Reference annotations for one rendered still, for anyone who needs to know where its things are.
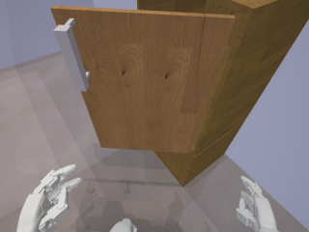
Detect left robot hand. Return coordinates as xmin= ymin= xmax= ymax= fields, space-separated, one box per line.
xmin=16 ymin=164 xmax=82 ymax=232

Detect robot left thigh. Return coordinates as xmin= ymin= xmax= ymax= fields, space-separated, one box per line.
xmin=109 ymin=221 xmax=137 ymax=232

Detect handle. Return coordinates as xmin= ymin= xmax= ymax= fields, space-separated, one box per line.
xmin=53 ymin=18 xmax=91 ymax=92

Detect left robot shin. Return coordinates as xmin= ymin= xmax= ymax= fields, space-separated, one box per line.
xmin=122 ymin=218 xmax=131 ymax=223

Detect right robot hand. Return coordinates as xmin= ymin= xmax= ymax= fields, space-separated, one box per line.
xmin=236 ymin=176 xmax=278 ymax=232

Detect cupboard door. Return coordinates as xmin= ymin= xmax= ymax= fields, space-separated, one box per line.
xmin=50 ymin=5 xmax=236 ymax=154

